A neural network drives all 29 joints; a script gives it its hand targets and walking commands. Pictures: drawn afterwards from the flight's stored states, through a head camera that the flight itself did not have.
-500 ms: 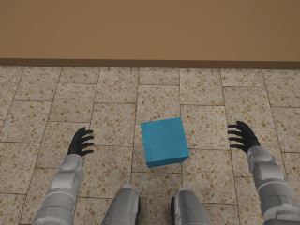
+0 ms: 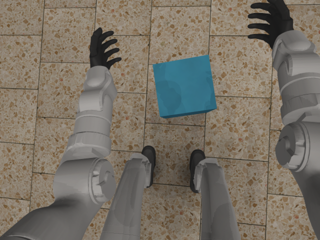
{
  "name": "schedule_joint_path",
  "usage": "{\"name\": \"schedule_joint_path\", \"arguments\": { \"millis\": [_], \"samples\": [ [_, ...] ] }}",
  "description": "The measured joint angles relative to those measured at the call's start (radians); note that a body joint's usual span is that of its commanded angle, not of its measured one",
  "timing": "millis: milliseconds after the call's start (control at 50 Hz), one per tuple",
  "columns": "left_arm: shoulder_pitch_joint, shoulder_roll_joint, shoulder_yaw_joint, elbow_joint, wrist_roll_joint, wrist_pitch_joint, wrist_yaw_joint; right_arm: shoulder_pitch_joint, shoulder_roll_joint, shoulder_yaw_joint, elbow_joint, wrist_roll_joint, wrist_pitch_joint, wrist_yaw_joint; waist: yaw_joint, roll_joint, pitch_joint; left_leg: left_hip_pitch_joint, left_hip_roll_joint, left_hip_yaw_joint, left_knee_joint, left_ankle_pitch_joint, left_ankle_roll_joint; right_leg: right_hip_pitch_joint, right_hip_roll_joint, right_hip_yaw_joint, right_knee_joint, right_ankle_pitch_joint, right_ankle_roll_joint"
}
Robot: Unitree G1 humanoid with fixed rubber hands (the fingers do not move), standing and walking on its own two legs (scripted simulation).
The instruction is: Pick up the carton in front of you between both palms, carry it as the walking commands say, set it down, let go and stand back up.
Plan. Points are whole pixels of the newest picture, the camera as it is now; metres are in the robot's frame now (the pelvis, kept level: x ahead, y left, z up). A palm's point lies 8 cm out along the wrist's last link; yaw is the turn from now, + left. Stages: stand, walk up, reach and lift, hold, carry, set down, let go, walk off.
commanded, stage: reach and lift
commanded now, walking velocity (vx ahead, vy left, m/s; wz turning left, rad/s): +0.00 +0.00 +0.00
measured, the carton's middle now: (183, 91) +0.49 -0.02 -0.52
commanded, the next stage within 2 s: none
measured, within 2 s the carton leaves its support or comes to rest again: leaves its support in 1.60 s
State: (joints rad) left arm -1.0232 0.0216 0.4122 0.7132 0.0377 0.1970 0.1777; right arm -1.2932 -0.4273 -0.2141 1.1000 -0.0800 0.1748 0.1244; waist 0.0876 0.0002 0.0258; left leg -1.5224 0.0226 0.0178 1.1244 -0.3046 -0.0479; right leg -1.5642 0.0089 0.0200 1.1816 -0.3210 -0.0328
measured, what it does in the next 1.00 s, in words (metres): lowers itself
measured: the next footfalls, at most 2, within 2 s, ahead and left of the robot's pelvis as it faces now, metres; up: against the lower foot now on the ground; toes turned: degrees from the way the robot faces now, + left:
none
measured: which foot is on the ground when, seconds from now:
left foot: down 0.00-1.00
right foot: down 0.00-1.00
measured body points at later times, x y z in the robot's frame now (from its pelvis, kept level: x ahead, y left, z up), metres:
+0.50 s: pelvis -0.01 +0.02 -0.18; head +0.34 -0.01 +0.10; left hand +0.48 +0.19 -0.34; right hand +0.53 -0.20 -0.34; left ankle +0.10 +0.15 -0.61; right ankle +0.09 -0.10 -0.61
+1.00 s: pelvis -0.03 +0.02 -0.27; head +0.35 -0.02 -0.03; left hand +0.51 +0.19 -0.45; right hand +0.54 -0.18 -0.47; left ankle +0.09 +0.15 -0.61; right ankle +0.09 -0.10 -0.61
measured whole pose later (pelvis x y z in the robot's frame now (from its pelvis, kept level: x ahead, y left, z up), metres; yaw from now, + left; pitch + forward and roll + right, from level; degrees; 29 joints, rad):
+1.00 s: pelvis -0.03 +0.02 -0.27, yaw +3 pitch +36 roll +5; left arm -1.42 0.24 0.13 1.12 -0.31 0.03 0.20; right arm -1.51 -0.52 0.10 1.21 0.24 0.03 -0.02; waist 0.03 0.08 0.39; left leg -2.26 -0.06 0.00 2.15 -0.53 -0.07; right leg -2.29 -0.02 0.05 2.21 -0.55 -0.02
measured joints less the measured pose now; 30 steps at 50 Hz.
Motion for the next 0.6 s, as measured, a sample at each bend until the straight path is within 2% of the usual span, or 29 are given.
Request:
{"name": "schedule_joint_path", "arguments": {
  "millis": [140, 240, 340, 460, 600],
  "samples": [
    [0.056, -0.015, 0.044, 0.027, 0.039, -0.082, -0.037, 0.063, 0.058, -0.045, -0.012, -0.032, -0.059, -0.029, -0.016, 0.0, -0.094, -0.144, -0.001, -0.003, 0.075, -0.045, -0.002, -0.142, 0.0, -0.001, 0.073, -0.044, -0.001],
    [0.068, 0.0, 0.026, 0.073, 0.015, -0.129, -0.042, 0.109, 0.078, -0.039, -0.023, -0.012, -0.091, -0.058, -0.027, -0.003, -0.14, -0.302, -0.019, -0.017, 0.231, -0.113, -0.008, -0.301, -0.002, 0.006, 0.227, -0.107, 0.003],
    [0.052, 0.032, -0.054, 0.075, -0.064, -0.151, -0.016, 0.121, 0.047, 0.022, -0.057, 0.071, -0.112, -0.088, -0.039, 0.006, -0.107, -0.453, -0.035, -0.021, 0.417, -0.166, -0.01, -0.451, -0.008, 0.013, 0.41, -0.16, 0.012],
    [0.004, 0.07, -0.146, 0.045, -0.159, -0.134, 0.026, 0.076, -0.031, 0.12, -0.086, 0.189, -0.108, -0.104, -0.041, 0.018, -0.007, -0.589, -0.045, -0.014, 0.634, -0.202, -0.004, -0.584, -0.011, 0.024, 0.623, -0.194, 0.023],
    [-0.125, 0.103, -0.19, 0.106, -0.221, -0.095, 0.056, -0.065, -0.09, 0.184, 0.006, 0.253, -0.085, -0.101, -0.038, 0.027, 0.128, -0.671, -0.054, -0.007, 0.809, -0.2, -0.003, -0.665, -0.013, 0.034, 0.798, -0.193, 0.029]
  ]
}}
